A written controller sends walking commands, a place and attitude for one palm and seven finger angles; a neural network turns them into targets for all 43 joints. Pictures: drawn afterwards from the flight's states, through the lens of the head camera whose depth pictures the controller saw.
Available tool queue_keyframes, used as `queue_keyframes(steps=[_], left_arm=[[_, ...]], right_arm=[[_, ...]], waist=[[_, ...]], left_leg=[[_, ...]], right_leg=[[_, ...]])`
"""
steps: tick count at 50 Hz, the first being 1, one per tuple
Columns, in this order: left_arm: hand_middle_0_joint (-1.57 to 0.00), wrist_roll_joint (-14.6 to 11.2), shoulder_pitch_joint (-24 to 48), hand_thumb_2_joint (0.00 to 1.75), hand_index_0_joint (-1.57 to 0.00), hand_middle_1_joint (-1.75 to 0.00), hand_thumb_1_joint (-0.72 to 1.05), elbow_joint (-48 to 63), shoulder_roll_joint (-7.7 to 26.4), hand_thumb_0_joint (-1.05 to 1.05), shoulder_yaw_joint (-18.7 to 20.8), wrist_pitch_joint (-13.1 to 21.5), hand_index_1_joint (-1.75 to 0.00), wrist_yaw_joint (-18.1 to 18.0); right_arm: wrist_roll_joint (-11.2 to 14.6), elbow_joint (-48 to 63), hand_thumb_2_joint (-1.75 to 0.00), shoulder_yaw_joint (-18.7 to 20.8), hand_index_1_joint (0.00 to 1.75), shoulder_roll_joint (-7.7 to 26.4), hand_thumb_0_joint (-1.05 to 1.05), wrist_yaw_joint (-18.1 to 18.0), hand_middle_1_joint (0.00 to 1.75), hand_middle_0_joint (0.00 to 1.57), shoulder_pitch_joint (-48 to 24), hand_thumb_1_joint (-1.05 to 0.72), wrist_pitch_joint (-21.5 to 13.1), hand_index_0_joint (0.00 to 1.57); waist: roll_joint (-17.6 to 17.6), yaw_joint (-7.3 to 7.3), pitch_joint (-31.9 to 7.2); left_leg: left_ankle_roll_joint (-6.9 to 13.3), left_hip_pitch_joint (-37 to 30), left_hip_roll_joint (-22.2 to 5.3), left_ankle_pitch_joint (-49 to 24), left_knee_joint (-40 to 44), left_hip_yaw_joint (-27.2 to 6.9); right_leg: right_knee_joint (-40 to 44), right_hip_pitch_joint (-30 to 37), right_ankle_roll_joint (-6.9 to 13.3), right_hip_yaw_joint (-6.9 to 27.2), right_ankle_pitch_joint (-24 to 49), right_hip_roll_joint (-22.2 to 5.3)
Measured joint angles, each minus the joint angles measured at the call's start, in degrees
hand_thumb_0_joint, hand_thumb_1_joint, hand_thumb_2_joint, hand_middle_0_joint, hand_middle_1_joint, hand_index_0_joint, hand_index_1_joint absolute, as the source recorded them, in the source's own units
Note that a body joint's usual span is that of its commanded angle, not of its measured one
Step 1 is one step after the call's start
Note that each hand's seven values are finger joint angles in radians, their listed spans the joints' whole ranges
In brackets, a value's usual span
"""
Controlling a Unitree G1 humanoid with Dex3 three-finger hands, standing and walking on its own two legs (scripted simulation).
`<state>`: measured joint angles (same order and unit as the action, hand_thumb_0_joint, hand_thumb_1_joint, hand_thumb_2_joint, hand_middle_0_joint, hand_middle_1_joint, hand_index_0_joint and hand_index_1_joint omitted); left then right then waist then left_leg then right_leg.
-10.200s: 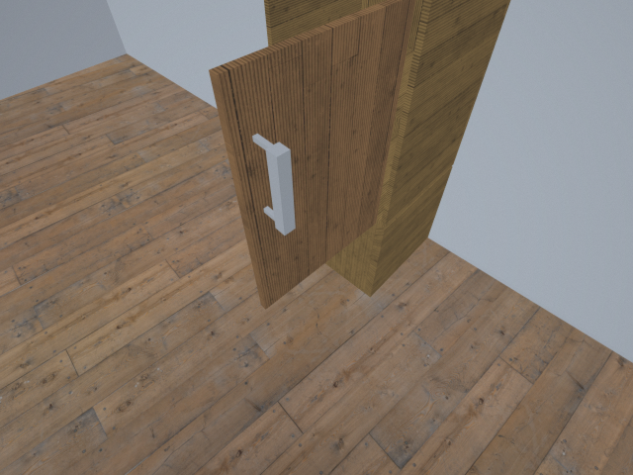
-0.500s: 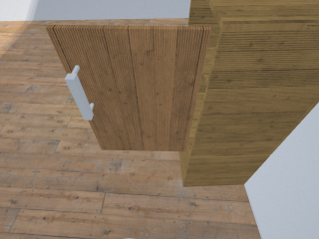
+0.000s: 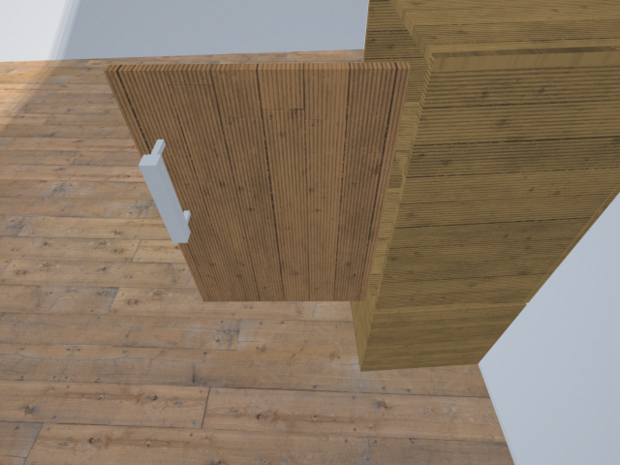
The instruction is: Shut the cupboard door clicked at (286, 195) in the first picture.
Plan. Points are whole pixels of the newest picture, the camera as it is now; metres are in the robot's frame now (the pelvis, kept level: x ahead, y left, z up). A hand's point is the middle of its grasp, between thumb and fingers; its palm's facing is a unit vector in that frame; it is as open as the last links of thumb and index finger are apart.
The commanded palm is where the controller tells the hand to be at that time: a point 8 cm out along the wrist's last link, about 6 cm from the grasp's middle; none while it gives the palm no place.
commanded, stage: look again from close up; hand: left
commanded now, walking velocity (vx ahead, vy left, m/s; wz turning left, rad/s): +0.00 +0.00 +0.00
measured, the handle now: (171, 193) +0.51 +0.26 +0.05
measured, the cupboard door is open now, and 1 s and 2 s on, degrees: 86 86 86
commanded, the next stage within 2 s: shuffle to correct the standing spot in 0.44 s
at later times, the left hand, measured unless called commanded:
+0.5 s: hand out of the picture +0.02 +0.17 -0.17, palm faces +0.00 -0.98 -0.18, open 7.3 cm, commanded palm none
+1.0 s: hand out of the picture +0.05 +0.20 -0.19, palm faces +0.03 -0.98 -0.20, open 7.4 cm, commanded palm none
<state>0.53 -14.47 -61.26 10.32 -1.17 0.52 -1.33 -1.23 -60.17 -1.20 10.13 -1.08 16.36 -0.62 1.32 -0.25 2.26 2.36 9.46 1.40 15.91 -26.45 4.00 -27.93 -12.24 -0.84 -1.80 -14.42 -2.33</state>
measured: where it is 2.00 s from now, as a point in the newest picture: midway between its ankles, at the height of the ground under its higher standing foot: outside the picture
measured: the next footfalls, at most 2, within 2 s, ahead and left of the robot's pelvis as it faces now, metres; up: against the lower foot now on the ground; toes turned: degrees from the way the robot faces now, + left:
none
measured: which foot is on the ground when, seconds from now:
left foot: down 0.00-1.00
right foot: down 0.00-1.00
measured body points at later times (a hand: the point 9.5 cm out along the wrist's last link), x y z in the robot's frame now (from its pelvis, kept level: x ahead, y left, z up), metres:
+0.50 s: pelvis +0.01 +0.00 +0.00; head +0.03 +0.00 +0.45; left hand +0.02 +0.22 -0.16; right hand +0.03 -0.23 -0.15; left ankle -0.02 +0.09 -0.74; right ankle +0.01 -0.13 -0.74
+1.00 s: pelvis +0.06 +0.02 -0.01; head +0.09 +0.03 +0.44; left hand +0.05 +0.25 -0.17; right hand +0.04 -0.21 -0.16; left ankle -0.02 +0.09 -0.74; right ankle +0.02 -0.11 -0.72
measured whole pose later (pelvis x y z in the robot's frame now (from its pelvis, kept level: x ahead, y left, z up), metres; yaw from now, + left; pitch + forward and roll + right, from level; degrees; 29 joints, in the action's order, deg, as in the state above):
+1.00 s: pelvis +0.06 +0.02 -0.01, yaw +0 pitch -1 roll +0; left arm 0.7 -15.1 -62.8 10.3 0.9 -1.3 -1.8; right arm -1.5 -63.0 -1.2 7.9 -2.5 18.5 -1.7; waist -2.0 0.6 5.0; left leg 4.1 5.3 3.0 21.9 -27.9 4.6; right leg -40.9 -14.8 0.9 -3.2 -26.7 -3.2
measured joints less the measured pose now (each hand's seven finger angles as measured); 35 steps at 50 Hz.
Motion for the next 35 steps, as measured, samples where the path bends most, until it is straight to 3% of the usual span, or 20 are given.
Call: queue_keyframes(steps=[27, 35], left_arm=[[-0.20, 0.1, 0.8, 0.90, -0.20, -0.30, 0.91, -3.1, -0.3, 0.01, -0.1, 0.5, -0.30, 0.0], [-0.20, 0.5, 0.3, 0.90, -0.20, -0.30, 0.91, -2.3, -0.3, 0.01, 0.5, 0.2, -0.30, 0.2]], right_arm=[[0.3, -4.8, -0.90, -0.2, 0.30, -0.6, 0.01, -0.4, 0.30, 0.19, -3.3, -0.91, -0.9, 0.20], [0.0, -4.5, -0.90, -0.1, 0.30, -0.7, 0.01, 0.0, 0.30, 0.19, -2.2, -0.91, -0.1, 0.20]], waist=[[-2.3, 0.69, 1.0], [-2.2, 1.02, 0.5]], left_leg=[[-0.5, -2.7, -0.3, -1.1, 3.8, -0.1], [-0.6, -1.9, -0.5, 1.2, 0.8, -0.3]], right_leg=[[3.2, 2.4, 0.3, -0.1, 0.7, 0.5], [0.8, 1.9, 0.4, -0.3, -1.4, 0.6]])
